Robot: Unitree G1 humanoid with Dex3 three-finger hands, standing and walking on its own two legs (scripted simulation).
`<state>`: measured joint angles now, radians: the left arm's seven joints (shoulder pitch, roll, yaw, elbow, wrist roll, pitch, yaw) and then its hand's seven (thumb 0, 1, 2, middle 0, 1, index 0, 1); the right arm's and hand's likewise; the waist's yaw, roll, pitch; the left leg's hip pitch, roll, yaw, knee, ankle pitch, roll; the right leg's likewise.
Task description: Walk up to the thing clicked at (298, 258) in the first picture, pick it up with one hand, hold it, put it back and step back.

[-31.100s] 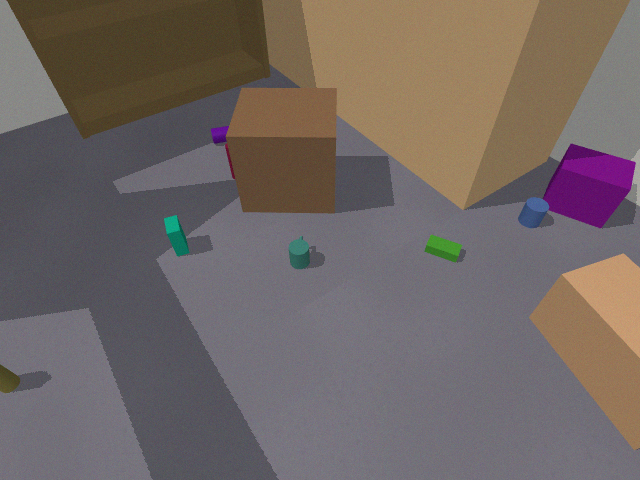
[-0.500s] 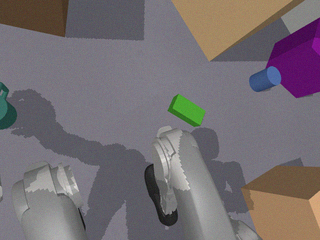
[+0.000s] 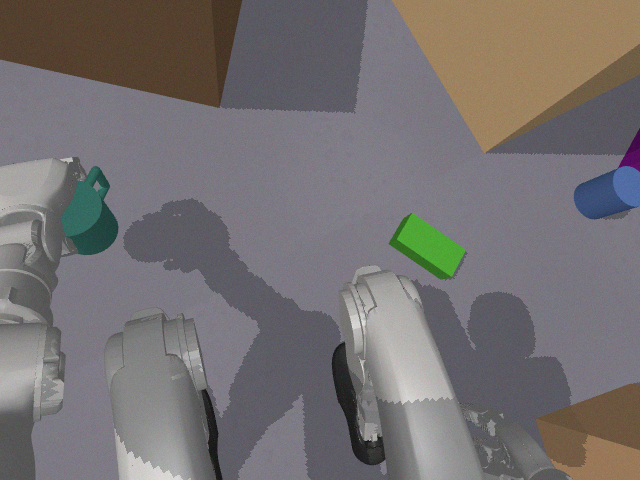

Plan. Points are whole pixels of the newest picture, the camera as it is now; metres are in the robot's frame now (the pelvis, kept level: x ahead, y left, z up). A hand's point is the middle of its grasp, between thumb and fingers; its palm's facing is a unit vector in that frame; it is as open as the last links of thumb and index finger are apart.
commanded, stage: settle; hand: left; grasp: from above
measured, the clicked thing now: (85, 208) +0.48 +0.26 -0.21
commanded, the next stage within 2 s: lift in 0.08 s
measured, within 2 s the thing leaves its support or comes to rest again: neither
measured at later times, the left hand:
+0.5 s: hand (21, 221) +0.44 +0.29 -0.11, palm faces -0.47 -0.06 -0.88, open 10.4 cm
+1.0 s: hand out of the picture +0.37 +0.28 +0.04, palm faces -0.44 -0.11 -0.89, open 10.4 cm
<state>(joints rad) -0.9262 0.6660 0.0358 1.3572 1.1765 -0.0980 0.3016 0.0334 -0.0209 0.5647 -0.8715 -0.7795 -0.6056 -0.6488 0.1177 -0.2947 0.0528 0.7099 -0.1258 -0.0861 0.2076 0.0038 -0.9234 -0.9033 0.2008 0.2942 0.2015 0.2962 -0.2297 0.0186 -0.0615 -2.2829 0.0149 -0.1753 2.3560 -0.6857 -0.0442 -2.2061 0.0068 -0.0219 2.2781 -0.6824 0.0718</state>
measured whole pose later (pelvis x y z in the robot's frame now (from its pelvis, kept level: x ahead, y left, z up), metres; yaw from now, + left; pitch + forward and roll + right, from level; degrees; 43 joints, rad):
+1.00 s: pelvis +0.00 +0.01 +0.15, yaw +4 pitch +31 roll -5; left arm -0.45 0.55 -0.08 0.69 1.01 0.01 0.09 -0.02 -0.02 0.61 -0.88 -0.79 -0.59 -0.64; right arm 0.15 -0.26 -0.03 0.63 -0.01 0.04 0.03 0.01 -0.91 -0.90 0.20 0.29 0.21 0.30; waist -0.13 0.03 -0.18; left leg -1.78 0.03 -0.08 1.86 -0.63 -0.02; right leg -1.72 -0.03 0.00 1.81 -0.63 0.06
